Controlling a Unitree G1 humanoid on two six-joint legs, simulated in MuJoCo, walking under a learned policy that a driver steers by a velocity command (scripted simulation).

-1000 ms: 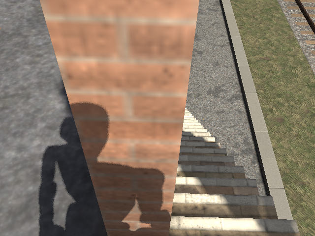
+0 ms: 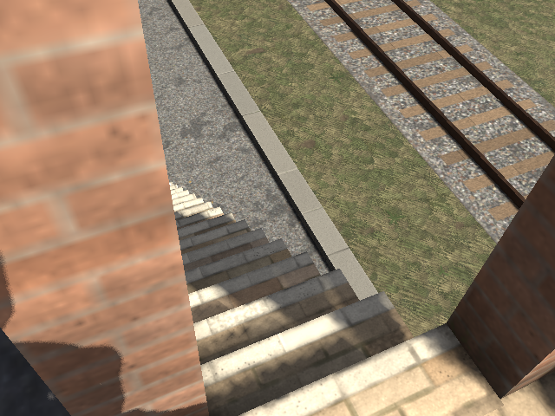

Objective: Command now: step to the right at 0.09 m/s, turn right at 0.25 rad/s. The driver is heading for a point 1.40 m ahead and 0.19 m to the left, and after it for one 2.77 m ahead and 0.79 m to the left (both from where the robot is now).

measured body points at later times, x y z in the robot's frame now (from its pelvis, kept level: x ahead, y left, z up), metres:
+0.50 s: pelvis +0.06 -0.13 +0.00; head +0.08 -0.13 +0.45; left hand +0.14 +0.12 -0.13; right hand +0.14 -0.39 -0.13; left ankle +0.10 +0.02 -0.68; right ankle +0.01 -0.21 -0.75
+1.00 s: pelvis +0.12 -0.11 -0.01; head +0.15 -0.09 +0.44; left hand +0.16 +0.20 -0.11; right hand +0.34 -0.33 -0.10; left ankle +0.15 +0.01 -0.75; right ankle +0.13 -0.29 -0.68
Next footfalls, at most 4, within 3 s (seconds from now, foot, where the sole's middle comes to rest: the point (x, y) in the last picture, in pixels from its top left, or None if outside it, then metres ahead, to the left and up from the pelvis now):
0.18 right None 0.05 -0.22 -0.79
0.74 left None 0.19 0.02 -0.79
1.16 right None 0.17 -0.28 -0.79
1.42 left None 0.07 -0.04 -0.79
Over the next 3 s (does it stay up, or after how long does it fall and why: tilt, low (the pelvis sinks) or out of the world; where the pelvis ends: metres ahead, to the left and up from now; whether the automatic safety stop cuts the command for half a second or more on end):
stays up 0.08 -0.20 -0.03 its command is cut before an obstacle after 0.7 s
